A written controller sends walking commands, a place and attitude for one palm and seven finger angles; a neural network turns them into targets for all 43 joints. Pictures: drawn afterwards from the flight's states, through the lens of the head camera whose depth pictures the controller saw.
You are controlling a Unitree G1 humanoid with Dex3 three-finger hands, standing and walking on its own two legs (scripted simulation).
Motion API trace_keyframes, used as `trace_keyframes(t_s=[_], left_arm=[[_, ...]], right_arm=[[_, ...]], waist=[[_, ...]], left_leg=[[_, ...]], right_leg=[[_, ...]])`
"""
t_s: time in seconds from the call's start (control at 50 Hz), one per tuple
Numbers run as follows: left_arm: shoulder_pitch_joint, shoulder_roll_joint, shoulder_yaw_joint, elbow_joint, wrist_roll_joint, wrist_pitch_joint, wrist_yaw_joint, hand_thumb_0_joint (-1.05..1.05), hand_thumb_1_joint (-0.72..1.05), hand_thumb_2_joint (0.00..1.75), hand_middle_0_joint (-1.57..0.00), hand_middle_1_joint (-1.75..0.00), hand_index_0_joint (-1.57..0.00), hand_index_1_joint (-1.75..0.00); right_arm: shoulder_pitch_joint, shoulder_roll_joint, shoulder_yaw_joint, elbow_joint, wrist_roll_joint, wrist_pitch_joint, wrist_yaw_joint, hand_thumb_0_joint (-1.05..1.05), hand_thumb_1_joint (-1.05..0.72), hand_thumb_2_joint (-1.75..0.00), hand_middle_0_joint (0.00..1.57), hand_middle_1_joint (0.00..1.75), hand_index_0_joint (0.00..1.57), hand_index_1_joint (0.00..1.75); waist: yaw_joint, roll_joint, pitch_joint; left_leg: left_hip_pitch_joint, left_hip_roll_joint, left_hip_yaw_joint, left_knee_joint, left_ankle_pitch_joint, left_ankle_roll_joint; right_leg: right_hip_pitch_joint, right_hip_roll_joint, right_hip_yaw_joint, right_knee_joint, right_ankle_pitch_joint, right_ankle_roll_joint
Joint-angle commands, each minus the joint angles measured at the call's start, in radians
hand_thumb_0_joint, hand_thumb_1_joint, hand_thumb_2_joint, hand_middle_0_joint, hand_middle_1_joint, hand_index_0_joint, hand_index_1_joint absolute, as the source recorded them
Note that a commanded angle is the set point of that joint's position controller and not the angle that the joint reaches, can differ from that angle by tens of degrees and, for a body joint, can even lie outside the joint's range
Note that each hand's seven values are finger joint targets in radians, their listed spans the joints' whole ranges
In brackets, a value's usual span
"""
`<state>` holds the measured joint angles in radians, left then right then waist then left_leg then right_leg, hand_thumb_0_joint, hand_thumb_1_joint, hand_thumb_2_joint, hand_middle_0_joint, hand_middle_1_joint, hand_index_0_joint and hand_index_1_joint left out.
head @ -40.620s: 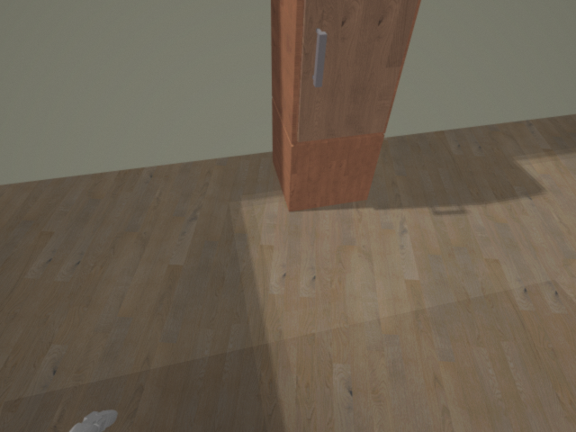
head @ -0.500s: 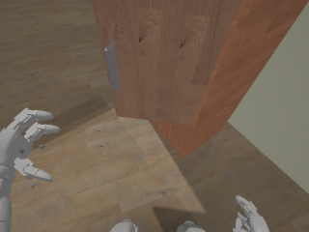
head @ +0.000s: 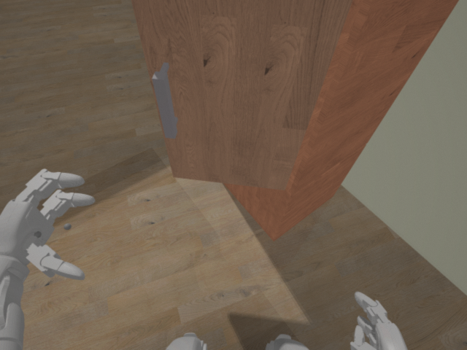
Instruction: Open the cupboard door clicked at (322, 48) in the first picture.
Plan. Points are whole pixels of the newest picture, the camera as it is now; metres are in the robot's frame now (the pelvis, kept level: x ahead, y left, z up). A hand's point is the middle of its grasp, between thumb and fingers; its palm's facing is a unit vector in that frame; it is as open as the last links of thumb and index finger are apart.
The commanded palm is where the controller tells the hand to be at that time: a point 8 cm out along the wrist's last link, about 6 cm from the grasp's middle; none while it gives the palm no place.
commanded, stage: move the hooked fingers beside the handle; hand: left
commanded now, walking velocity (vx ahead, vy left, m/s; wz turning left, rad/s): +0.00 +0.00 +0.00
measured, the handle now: (168, 102) +0.60 +0.18 +0.04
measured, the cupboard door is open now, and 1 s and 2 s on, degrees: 46 46 46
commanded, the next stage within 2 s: none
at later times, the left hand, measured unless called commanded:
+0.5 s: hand (94, 185) +0.36 +0.26 +0.06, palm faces -0.07 -1.00 -0.04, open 14.0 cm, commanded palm +0.34 +0.31 +0.06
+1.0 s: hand (109, 153) +0.43 +0.25 +0.06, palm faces -0.06 -1.00 -0.02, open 14.0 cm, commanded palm +0.42 +0.30 +0.05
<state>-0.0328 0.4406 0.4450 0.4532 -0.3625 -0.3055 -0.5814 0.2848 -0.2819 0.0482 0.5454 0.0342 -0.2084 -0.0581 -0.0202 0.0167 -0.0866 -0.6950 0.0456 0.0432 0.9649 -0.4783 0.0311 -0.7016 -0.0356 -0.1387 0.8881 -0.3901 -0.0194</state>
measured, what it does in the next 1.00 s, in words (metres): stands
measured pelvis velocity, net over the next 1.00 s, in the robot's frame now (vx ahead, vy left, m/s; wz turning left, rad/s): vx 0.00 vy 0.00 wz -0.03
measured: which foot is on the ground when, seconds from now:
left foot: down 0.00-1.00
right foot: down 0.00-1.00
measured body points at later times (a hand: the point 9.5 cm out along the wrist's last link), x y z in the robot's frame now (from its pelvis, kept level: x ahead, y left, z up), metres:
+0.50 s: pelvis +0.00 +0.00 +0.00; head +0.08 +0.01 +0.44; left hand +0.36 +0.31 +0.07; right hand +0.11 -0.27 -0.09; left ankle +0.00 +0.09 -0.69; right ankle +0.03 -0.11 -0.69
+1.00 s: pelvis +0.00 +0.00 -0.01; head +0.11 +0.02 +0.42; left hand +0.43 +0.31 +0.06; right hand +0.05 -0.27 -0.11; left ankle +0.00 +0.09 -0.69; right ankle +0.03 -0.11 -0.69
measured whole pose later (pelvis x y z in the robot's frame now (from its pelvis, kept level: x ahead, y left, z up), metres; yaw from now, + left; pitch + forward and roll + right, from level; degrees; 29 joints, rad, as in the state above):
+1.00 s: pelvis +0.00 +0.00 -0.01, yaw -2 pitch +18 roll -3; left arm -0.64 0.59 0.48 1.02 -0.20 -0.38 -0.54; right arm 0.35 -0.29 0.04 0.59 0.02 -0.05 -0.04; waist -0.11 0.00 -0.09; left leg -0.85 0.06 0.06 1.02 -0.49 0.03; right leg -0.86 -0.02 -0.12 0.94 -0.38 -0.02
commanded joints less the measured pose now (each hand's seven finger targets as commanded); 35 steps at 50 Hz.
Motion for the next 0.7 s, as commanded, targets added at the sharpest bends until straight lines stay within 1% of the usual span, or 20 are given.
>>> trace_keyframes(t_s=[0.0,0.02,0.06,0.08,0.12,0.18,0.2,0.24,0.28,0.34,0.4,0.46,0.48,0.52,0.54,0.56,0.58,0.6,0.64,0.68], left_arm=[[-0.176,0.258,0.081,-0.208,-0.026,-0.056,-0.011,0.00,-0.50,0.30,-0.30,-1.20,-0.30,-1.20],[-0.196,0.253,0.076,-0.205,-0.025,-0.055,-0.009,0.00,-0.50,0.30,-0.30,-1.20,-0.30,-1.20],[-0.292,0.294,0.098,-0.169,-0.024,-0.064,-0.001,0.00,-0.50,0.30,-0.30,-1.20,-0.30,-1.20],[-0.328,0.298,0.099,-0.159,-0.021,-0.069,-0.001,0.00,-0.50,0.30,-0.30,-1.20,-0.30,-1.20],[-0.348,0.259,0.063,-0.138,-0.018,-0.077,-0.003,0.00,-0.50,0.30,-0.30,-1.20,-0.30,-1.20],[-0.446,0.297,0.065,-0.083,0.001,-0.070,-0.007,0.00,-0.50,0.30,-0.30,-1.20,-0.30,-1.20],[-0.463,0.295,0.058,-0.057,0.008,-0.067,-0.009,0.00,-0.50,0.30,-0.30,-1.20,-0.30,-1.20],[-0.475,0.280,0.037,-0.040,0.018,-0.061,-0.010,0.00,-0.50,0.30,-0.30,-1.20,-0.30,-1.20],[-0.485,0.324,0.073,-0.023,0.022,-0.058,-0.009,0.00,-0.50,0.30,-0.30,-1.20,-0.30,-1.20],[-0.494,0.340,0.091,0.010,0.026,-0.056,0.007,0.00,-0.50,0.30,-0.30,-1.20,-0.30,-1.20],[-0.480,0.336,0.096,0.011,0.029,-0.064,0.021,0.00,-0.50,0.30,-0.30,-1.20,-0.30,-1.20],[-0.514,0.319,0.080,0.058,0.033,-0.064,0.033,0.00,-0.50,0.30,-0.30,-1.20,-0.30,-1.20],[-0.537,0.346,0.096,0.082,0.044,-0.063,0.035,0.00,-0.50,0.30,-0.30,-1.20,-0.30,-1.20],[-0.608,0.341,0.079,0.122,0.056,-0.069,0.039,0.00,-0.50,0.30,-0.30,-1.20,-0.30,-1.20],[-0.626,0.344,0.076,0.144,0.063,-0.071,0.041,0.00,-0.50,0.30,-0.30,-1.20,-0.30,-1.20],[-0.690,0.348,0.067,0.138,0.062,-0.084,0.038,0.00,-0.50,0.30,-0.30,-1.20,-0.30,-1.20],[-0.701,0.377,0.087,0.146,0.072,-0.095,0.037,0.00,-0.50,0.30,-0.30,-1.20,-0.30,-1.20],[-0.707,0.371,0.081,0.129,0.074,-0.107,0.035,0.00,-0.50,0.30,-0.30,-1.20,-0.30,-1.20],[-0.749,0.380,0.078,0.120,0.079,-0.125,0.034,0.00,-0.50,0.30,-0.30,-1.20,-0.30,-1.20],[-0.753,0.393,0.092,0.162,0.078,-0.127,0.030,0.00,-0.50,0.30,-0.30,-1.20,-0.30,-1.20]], right_arm=[[0.002,-0.156,-0.070,-0.136,0.005,-0.057,-0.013,0.00,-0.90,-0.90,0.20,0.30,0.20,0.30],[0.002,-0.156,-0.068,-0.137,0.004,-0.057,-0.014,0.00,-0.90,-0.90,0.20,0.30,0.20,0.30],[0.012,-0.163,-0.067,-0.112,0.000,-0.054,-0.023,0.00,-0.90,-0.90,0.20,0.30,0.20,0.30],[0.016,-0.163,-0.064,-0.108,0.001,-0.051,-0.025,0.00,-0.90,-0.90,0.20,0.30,0.20,0.30],[0.014,-0.158,-0.064,-0.106,0.004,-0.053,-0.028,0.00,-0.90,-0.90,0.20,0.30,0.20,0.30],[0.030,-0.164,-0.062,-0.087,0.003,-0.046,-0.034,0.00,-0.90,-0.90,0.20,0.30,0.20,0.30],[0.033,-0.164,-0.063,-0.084,0.004,-0.043,-0.035,0.00,-0.90,-0.90,0.20,0.30,0.20,0.30],[0.036,-0.162,-0.065,-0.086,0.005,-0.041,-0.034,0.00,-0.90,-0.90,0.20,0.30,0.20,0.30],[0.049,-0.167,-0.066,-0.088,0.002,-0.032,-0.031,0.00,-0.90,-0.90,0.20,0.30,0.20,0.30],[0.053,-0.166,-0.067,-0.091,0.001,-0.018,-0.024,0.00,-0.90,-0.90,0.20,0.30,0.20,0.30],[0.069,-0.164,-0.072,-0.096,-0.001,-0.005,-0.014,0.00,-0.90,-0.90,0.20,0.30,0.20,0.30],[0.077,-0.167,-0.072,-0.092,-0.001,0.011,-0.009,0.00,-0.90,-0.90,0.20,0.30,0.20,0.30],[0.087,-0.172,-0.072,-0.087,0.000,0.020,-0.010,0.00,-0.90,-0.90,0.20,0.30,0.20,0.30],[0.096,-0.174,-0.074,-0.076,0.001,0.031,-0.011,0.00,-0.90,-0.90,0.20,0.30,0.20,0.30],[0.097,-0.175,-0.073,-0.076,0.001,0.036,-0.011,0.00,-0.90,-0.90,0.20,0.30,0.20,0.30],[0.101,-0.177,-0.072,-0.071,-0.001,0.039,-0.013,0.00,-0.90,-0.90,0.20,0.30,0.20,0.30],[0.113,-0.178,-0.075,-0.063,-0.002,0.044,-0.014,0.00,-0.90,-0.90,0.20,0.30,0.20,0.30],[0.117,-0.176,-0.077,-0.065,-0.004,0.046,-0.013,0.00,-0.90,-0.90,0.20,0.30,0.20,0.30],[0.125,-0.175,-0.079,-0.054,-0.006,0.053,-0.013,0.00,-0.90,-0.90,0.20,0.30,0.20,0.30],[0.140,-0.177,-0.077,-0.047,-0.008,0.066,-0.010,0.00,-0.90,-0.90,0.20,0.30,0.20,0.30]], waist=[[0.004,0.090,-0.268],[-0.001,0.075,-0.272],[-0.018,0.051,-0.242],[-0.023,0.055,-0.245],[-0.024,0.087,-0.243],[-0.035,0.098,-0.261],[-0.038,0.089,-0.265],[-0.033,0.101,-0.283],[-0.021,0.084,-0.338],[-0.012,0.079,-0.338],[-0.006,0.091,-0.369],[-0.025,0.053,-0.319],[-0.026,0.053,-0.323],[-0.046,0.036,-0.304],[-0.046,0.052,-0.287],[-0.057,0.056,-0.293],[-0.049,0.064,-0.331],[-0.045,0.097,-0.370],[-0.051,0.119,-0.412],[-0.053,0.098,-0.425]], left_leg=[[0.121,-0.036,-0.069,-0.158,0.312,-0.013],[0.118,-0.036,-0.069,-0.156,0.307,-0.012],[0.087,-0.034,-0.069,-0.138,0.287,-0.011],[0.086,-0.033,-0.072,-0.141,0.278,-0.012],[0.099,-0.034,-0.070,-0.143,0.269,-0.013],[0.091,-0.033,-0.069,-0.136,0.251,-0.013],[0.088,-0.033,-0.072,-0.138,0.245,-0.013],[0.098,-0.033,-0.072,-0.141,0.256,-0.013],[0.103,-0.032,-0.069,-0.132,0.305,-0.011],[0.085,-0.030,-0.068,-0.135,0.333,-0.015],[0.104,-0.029,-0.064,-0.132,0.397,-0.017],[0.068,-0.028,-0.056,-0.133,0.355,-0.012],[0.054,-0.028,-0.054,-0.135,0.338,-0.012],[0.039,-0.028,-0.054,-0.133,0.299,-0.009],[0.028,-0.029,-0.053,-0.134,0.277,-0.009],[0.031,-0.029,-0.054,-0.125,0.283,-0.006],[0.051,-0.027,-0.059,-0.127,0.304,-0.007],[0.077,-0.029,-0.058,-0.122,0.338,-0.007],[0.109,-0.025,-0.061,-0.113,0.373,-0.009],[0.112,-0.022,-0.062,-0.105,0.399,-0.008]], right_leg=[[0.172,0.044,0.087,-0.092,0.189,-0.009],[0.169,0.046,0.087,-0.091,0.187,-0.008],[0.155,0.049,0.095,-0.090,0.171,-0.009],[0.150,0.048,0.094,-0.088,0.162,-0.008],[0.127,0.045,0.094,-0.088,0.150,-0.009],[0.117,0.044,0.103,-0.086,0.133,-0.009],[0.115,0.041,0.101,-0.085,0.127,-0.008],[0.111,0.038,0.099,-0.082,0.138,-0.009],[0.150,0.041,0.103,-0.070,0.187,-0.009],[0.158,0.038,0.097,-0.061,0.215,-0.008],[0.172,0.042,0.097,-0.054,0.267,-0.007],[0.156,0.045,0.100,-0.064,0.248,-0.005],[0.159,0.045,0.103,-0.064,0.240,-0.003],[0.132,0.044,0.105,-0.068,0.210,0.001],[0.121,0.043,0.109,-0.071,0.187,-0.001],[0.121,0.045,0.112,-0.066,0.196,-0.005],[0.133,0.047,0.112,-0.062,0.209,-0.006],[0.139,0.045,0.112,-0.055,0.236,-0.006],[0.132,0.045,0.114,-0.050,0.260,-0.005],[0.135,0.053,0.111,-0.045,0.279,-0.005]])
